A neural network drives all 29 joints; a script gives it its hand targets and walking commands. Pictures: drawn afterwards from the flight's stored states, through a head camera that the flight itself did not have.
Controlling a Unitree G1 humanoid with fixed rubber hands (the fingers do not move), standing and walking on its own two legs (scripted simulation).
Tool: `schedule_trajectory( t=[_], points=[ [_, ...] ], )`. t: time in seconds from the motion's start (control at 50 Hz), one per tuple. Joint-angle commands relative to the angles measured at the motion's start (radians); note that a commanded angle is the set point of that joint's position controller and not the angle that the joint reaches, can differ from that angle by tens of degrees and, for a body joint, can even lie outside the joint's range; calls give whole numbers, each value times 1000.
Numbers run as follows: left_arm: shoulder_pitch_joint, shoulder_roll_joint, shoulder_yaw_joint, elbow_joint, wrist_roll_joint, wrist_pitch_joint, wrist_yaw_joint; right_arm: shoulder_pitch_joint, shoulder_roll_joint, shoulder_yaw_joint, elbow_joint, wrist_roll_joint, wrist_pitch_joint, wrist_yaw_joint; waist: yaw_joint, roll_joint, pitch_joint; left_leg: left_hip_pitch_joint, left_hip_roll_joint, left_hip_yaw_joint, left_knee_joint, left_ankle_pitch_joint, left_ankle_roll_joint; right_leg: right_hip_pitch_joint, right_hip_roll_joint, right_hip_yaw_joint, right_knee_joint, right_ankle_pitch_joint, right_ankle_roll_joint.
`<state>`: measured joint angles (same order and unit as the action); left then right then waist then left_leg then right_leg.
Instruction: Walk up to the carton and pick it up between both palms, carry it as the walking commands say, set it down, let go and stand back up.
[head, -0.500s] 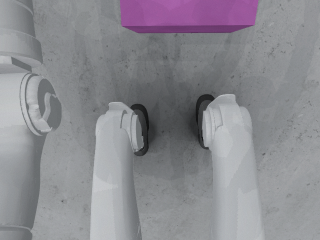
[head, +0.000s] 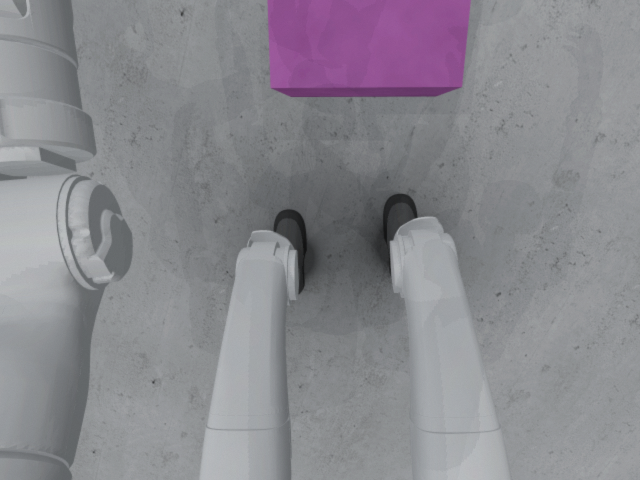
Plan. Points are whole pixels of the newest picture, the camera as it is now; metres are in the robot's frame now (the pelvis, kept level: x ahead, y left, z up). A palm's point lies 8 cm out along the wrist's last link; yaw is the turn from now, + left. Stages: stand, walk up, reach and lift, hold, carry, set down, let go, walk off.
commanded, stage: set down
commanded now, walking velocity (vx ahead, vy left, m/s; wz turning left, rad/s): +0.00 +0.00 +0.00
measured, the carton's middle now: (365, 25) +0.57 -0.05 -0.53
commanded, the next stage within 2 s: let go in 0.14 s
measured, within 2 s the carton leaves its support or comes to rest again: neither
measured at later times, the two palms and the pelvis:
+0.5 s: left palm out of the picture +0.54 +0.19 -0.04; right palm out of the picture +0.51 -0.30 -0.04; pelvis +0.06 +0.00 +0.08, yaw +0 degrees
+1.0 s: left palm out of the picture +0.34 +0.25 +0.06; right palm out of the picture +0.32 -0.23 +0.06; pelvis +0.10 +0.02 +0.14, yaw -1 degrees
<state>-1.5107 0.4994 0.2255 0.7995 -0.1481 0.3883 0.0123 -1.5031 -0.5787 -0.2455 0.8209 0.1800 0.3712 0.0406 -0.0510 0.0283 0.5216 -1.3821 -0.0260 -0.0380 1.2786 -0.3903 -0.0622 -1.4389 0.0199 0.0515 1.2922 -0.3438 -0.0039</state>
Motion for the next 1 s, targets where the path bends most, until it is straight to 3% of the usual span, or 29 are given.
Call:
schedule_trajectory(
  t=[0.0,0.04,0.08,0.14,0.16,0.2,0.22,0.28,0.3,0.32,0.34,0.36,0.42,0.44,0.46,0.48,0.5,0.52,0.54,0.56,0.62,0.64,0.7,0.74,0.78,0.82,0.84,0.94,0.98],
  points=[
    [-264,103,6,11,-7,-20,-27,-272,-186,-28,53,-58,-25,26,-42,-65,-1579,338,-52,72,-221,86,29,637,21,-76,-225,220,5],
    [-239,118,20,31,40,-44,-30,-256,-134,-34,-17,-57,-60,37,-7,-49,-1578,345,-39,67,-257,130,27,676,21,-80,-244,299,17],
    [-252,73,22,49,44,-80,-36,-239,-94,-50,52,-97,-91,47,-51,-100,-1456,325,-18,57,-275,165,23,575,23,-105,-264,303,20],
    [-159,67,95,108,148,-107,-47,-156,-44,-103,49,-171,-115,56,8,-21,-1391,266,-21,62,-323,198,6,631,26,-82,-308,369,21],
    [-78,-8,93,173,159,-111,-54,-86,-31,-105,87,-194,-122,60,-27,-60,-1299,230,-17,78,-349,183,2,620,31,-89,-344,356,25],
    [-8,5,129,152,207,-125,-50,19,-4,-123,106,-237,-132,70,-7,-50,-1374,251,-35,76,-375,250,4,695,23,-72,-369,441,38],
    [18,-9,118,182,224,-123,-50,58,-42,-165,129,-260,-134,77,-20,9,-1344,304,-32,66,-397,273,-5,675,17,-75,-376,443,41],
    [196,-8,119,-158,261,-166,2,282,-79,-158,-106,-276,-176,76,2,-8,-1773,592,-39,62,-396,507,-7,876,33,-61,-375,655,47],
    [145,1,125,-174,232,-174,9,230,-87,-157,-133,-265,-190,70,5,-76,-1735,579,-33,55,-393,532,5,844,38,-69,-368,674,43],
    [181,-12,110,-206,227,-168,8,256,-51,-99,-135,-190,-187,90,30,-6,-1721,618,-40,66,-437,494,10,853,22,-54,-408,616,32],
    [260,-51,82,-208,190,-163,3,306,-42,-66,-191,-181,-188,96,15,-113,-1706,579,-46,56,-429,490,30,894,20,-37,-419,629,25],
    [136,-30,86,-221,163,-154,1,114,-84,-114,-299,-162,-198,90,-11,-65,-1684,516,-42,64,-437,435,33,884,12,-42,-416,638,25],
    [417,-43,32,-358,141,-189,16,417,-66,-70,-347,-166,-213,85,11,-47,-1889,635,-54,54,-450,588,21,1142,8,-13,-402,880,15],
    [506,-36,46,-333,141,-209,9,488,-37,-41,-337,-154,-224,86,26,-109,-1804,496,-65,72,-447,564,32,1214,-18,36,-402,974,13],
    [572,-52,11,-383,95,-213,3,584,-29,-33,-406,-174,-218,79,-21,-213,-1894,549,-59,53,-453,570,51,1300,-7,27,-378,1010,26],
    [788,-62,26,-367,138,-213,5,821,19,-3,-348,-173,-207,86,23,-190,-1932,590,-64,63,-468,578,40,1396,-15,36,-394,1019,32],
    [628,-44,9,-333,112,-228,-12,664,79,9,-311,-103,-222,85,8,-181,-1705,455,-56,47,-489,508,61,1284,-38,55,-405,1035,36],
    [801,-64,2,-419,172,-228,-8,853,79,-4,-321,-137,-217,82,35,-77,-1835,666,-66,44,-495,560,33,1312,-17,23,-443,916,38],
    [864,-107,-22,-267,161,-216,-10,872,112,11,-204,-110,-216,83,44,-71,-1568,686,-47,36,-523,452,31,1173,-19,10,-493,710,36],
    [860,-135,-33,-369,153,-243,-16,882,73,3,-322,-123,-240,86,38,-33,-1578,713,-40,28,-527,507,28,1163,-5,5,-494,744,28],
    [830,-134,-48,-414,121,-292,-20,791,110,11,-430,-147,-296,78,33,-89,-1333,623,-30,16,-549,449,41,1071,2,21,-520,695,21],
    [860,-144,-42,-359,140,-293,-18,882,120,6,-344,-153,-293,68,23,-21,-1246,585,-28,40,-554,419,33,1071,-9,22,-535,658,20],
    [1169,-173,-59,-187,168,-293,-18,1150,199,64,-199,-168,-291,65,58,-44,-1065,706,-16,39,-656,330,26,1051,-6,-16,-621,480,39],
    [1199,-202,-64,-189,160,-303,-29,1196,217,50,-203,-165,-306,58,8,-41,-1017,761,-6,31,-687,298,21,1062,-3,-23,-666,414,26],
    [1371,-206,-81,-285,178,-335,-36,1391,213,70,-272,-200,-330,49,20,-43,-1021,918,0,32,-726,319,23,1133,11,-35,-692,391,30],
    [1282,-167,-97,-318,156,-350,-40,1267,196,36,-343,-190,-349,41,16,-47,-889,911,-2,33,-747,278,33,1080,17,-54,-708,344,31],
    [1350,-204,-133,-393,164,-365,-39,1342,194,68,-384,-173,-364,48,22,3,-943,1024,12,5,-764,399,26,1098,24,-47,-727,414,19],
    [1416,-196,-138,-444,144,-365,-39,1474,228,122,-410,-158,-362,52,36,68,-815,1077,19,-10,-817,321,25,1166,25,-70,-791,290,18],
    [1502,-210,-162,-388,110,-364,-46,1515,233,143,-427,-145,-366,55,21,2,-741,1106,33,-4,-872,279,37,1201,33,-81,-817,258,27]
  ],
)
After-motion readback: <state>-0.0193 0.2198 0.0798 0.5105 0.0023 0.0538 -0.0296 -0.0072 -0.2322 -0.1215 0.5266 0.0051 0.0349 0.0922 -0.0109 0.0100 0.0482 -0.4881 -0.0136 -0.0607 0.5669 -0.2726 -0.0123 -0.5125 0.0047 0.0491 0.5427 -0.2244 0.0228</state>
